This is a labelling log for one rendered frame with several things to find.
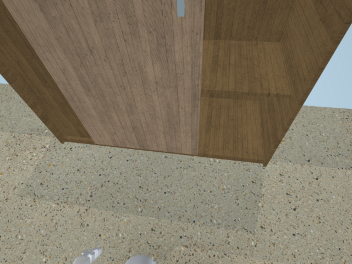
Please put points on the wardrobe door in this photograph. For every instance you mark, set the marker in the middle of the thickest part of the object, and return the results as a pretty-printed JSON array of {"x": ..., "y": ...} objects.
[
  {"x": 20, "y": 57},
  {"x": 130, "y": 69}
]

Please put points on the robot left hand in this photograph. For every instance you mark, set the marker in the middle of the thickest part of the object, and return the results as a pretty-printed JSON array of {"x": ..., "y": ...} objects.
[{"x": 88, "y": 256}]

